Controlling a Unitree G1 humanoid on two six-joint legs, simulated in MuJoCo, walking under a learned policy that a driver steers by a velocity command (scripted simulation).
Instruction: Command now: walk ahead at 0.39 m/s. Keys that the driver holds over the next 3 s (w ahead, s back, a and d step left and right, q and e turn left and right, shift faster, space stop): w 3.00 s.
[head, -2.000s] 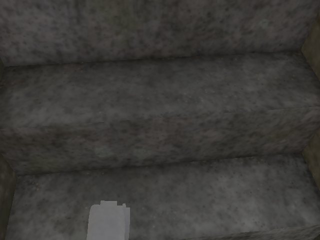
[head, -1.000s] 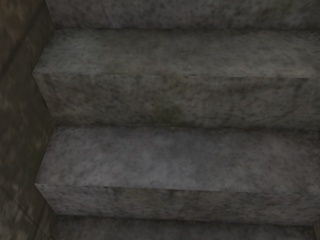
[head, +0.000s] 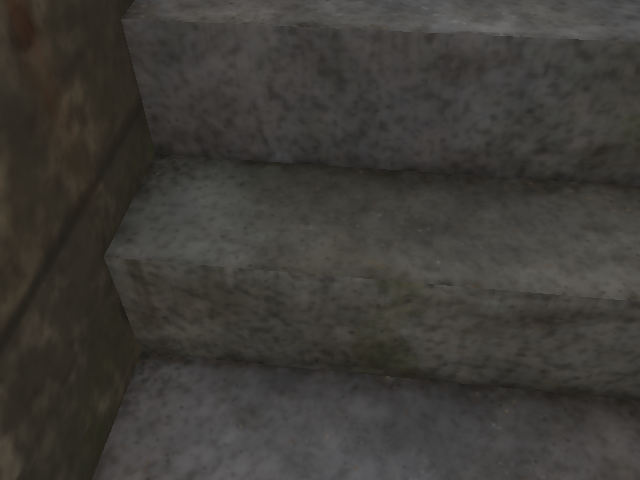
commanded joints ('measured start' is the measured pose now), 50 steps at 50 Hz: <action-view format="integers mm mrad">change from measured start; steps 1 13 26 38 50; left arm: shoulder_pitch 7 -644 -452 -205 -689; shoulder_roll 41 150 52 -7 3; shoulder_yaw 1 -69 -78 -108 -97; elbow -34 -591 -321 -400 -625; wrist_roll -1 67 4 56 -11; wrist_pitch -26 58 26 71 154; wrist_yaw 6 69 42 -1 -47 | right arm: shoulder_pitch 110 534 315 721 479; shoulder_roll -94 -172 -136 -236 -261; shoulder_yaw -14 2 6 96 77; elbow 22 281 39 170 279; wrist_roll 0 -59 -53 -46 -15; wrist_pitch -6 -56 -31 4 -29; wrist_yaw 3 -42 -57 -10 75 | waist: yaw -38 -129 -201 -27 0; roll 20 -87 64 266 261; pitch -17 -169 -73 -252 87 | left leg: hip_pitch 78 594 -429 256 -332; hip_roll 98 278 1 211 308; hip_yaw -90 -243 -147 -558 -173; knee -38 -223 954 -100 -493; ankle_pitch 693 597 218 561 1602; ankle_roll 188 109 69 324 311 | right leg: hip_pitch -92 -1582 -550 -1283 -807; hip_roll -55 -26 22 27 -30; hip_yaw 33 131 18 33 -216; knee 128 1611 264 1669 1124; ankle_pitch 715 -708 292 -69 37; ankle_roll -117 -176 -13 -70 -179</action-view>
